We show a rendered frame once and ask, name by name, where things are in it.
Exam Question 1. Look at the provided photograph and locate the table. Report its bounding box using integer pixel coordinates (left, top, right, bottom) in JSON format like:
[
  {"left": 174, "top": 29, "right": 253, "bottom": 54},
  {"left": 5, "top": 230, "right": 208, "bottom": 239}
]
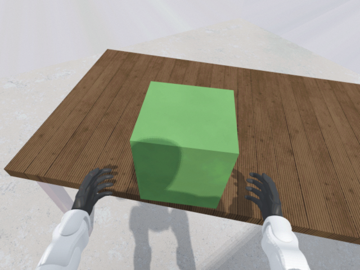
[{"left": 4, "top": 49, "right": 360, "bottom": 270}]

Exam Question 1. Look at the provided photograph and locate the robot right forearm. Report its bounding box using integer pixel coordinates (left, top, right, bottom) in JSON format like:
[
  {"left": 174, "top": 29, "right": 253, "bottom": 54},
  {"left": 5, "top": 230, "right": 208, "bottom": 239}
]
[{"left": 261, "top": 215, "right": 310, "bottom": 270}]

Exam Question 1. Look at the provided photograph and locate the left robot hand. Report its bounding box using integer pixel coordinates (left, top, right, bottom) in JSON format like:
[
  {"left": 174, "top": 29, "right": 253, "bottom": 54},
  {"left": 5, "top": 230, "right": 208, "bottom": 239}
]
[{"left": 72, "top": 168, "right": 114, "bottom": 216}]

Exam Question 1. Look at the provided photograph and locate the carton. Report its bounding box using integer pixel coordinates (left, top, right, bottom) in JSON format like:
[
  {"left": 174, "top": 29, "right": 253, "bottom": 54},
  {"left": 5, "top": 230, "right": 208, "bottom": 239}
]
[{"left": 130, "top": 81, "right": 239, "bottom": 209}]

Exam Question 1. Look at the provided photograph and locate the robot left forearm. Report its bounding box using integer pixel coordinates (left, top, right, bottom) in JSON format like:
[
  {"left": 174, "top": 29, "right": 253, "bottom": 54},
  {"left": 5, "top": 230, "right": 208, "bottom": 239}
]
[{"left": 35, "top": 209, "right": 91, "bottom": 270}]

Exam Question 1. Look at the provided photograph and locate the right robot hand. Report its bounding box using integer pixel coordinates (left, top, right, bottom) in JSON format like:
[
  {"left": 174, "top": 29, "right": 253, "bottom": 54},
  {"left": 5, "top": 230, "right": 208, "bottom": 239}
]
[{"left": 245, "top": 173, "right": 283, "bottom": 221}]

